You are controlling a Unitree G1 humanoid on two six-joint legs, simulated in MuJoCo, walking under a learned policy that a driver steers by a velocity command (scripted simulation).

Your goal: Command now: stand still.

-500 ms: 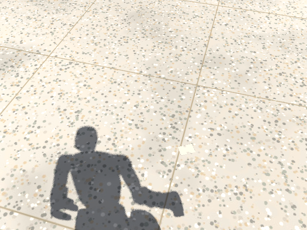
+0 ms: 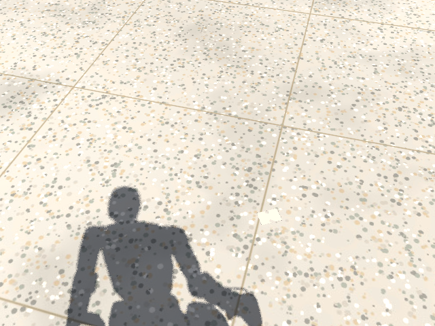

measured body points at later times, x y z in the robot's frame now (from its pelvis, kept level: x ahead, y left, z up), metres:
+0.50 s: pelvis +0.00 -0.01 +0.00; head +0.01 -0.01 +0.45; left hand +0.02 +0.25 -0.15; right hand +0.03 -0.26 -0.15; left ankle -0.02 +0.12 -0.74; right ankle +0.00 -0.15 -0.74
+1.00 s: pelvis +0.00 -0.01 +0.00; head +0.01 -0.01 +0.45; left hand +0.00 +0.23 -0.16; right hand +0.00 -0.25 -0.16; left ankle -0.02 +0.12 -0.74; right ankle +0.00 -0.15 -0.74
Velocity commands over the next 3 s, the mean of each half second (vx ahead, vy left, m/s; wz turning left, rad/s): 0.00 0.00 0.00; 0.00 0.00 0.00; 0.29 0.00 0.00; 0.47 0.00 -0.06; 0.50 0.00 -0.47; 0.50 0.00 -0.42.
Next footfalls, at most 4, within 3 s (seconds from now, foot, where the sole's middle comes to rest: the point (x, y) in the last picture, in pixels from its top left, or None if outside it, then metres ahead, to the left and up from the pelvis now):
1.68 left None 0.42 0.09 -0.77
2.26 right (279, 264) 0.72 -0.16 -0.77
2.76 left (249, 185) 1.06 -0.07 -0.77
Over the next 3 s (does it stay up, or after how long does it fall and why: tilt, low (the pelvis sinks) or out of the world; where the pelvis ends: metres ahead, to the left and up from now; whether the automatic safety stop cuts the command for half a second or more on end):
stays up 0.98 -0.14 0.01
